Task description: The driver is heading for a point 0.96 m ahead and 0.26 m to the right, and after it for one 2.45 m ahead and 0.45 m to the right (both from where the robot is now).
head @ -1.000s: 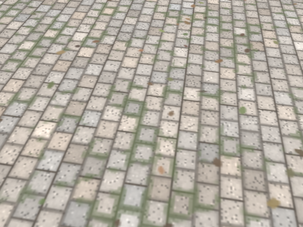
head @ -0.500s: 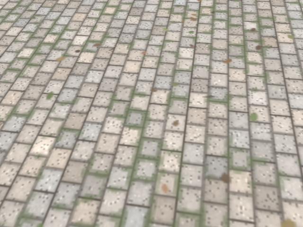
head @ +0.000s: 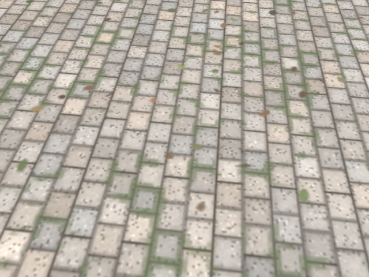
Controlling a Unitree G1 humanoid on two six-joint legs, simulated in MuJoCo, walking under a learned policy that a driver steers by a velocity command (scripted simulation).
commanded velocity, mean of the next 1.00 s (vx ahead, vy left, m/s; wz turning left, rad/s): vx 0.21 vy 0.00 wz -0.03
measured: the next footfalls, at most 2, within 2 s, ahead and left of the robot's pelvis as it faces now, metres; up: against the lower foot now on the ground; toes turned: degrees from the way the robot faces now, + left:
right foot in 0.26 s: +0.32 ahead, -0.11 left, +0.00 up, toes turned -4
left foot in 0.70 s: +0.36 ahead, +0.09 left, +0.00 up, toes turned +1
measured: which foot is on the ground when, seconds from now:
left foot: down 0.00-0.28, up 0.30-0.68, down 0.70-1.00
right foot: up 0.00-0.24, down 0.26-1.00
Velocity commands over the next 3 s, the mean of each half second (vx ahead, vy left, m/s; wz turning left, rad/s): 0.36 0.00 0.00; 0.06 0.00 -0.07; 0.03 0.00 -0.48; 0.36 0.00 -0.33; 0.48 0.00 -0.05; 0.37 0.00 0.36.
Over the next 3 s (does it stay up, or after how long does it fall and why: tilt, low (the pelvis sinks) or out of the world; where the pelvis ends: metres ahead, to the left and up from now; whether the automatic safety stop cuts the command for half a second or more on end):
stays up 0.86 -0.30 -0.02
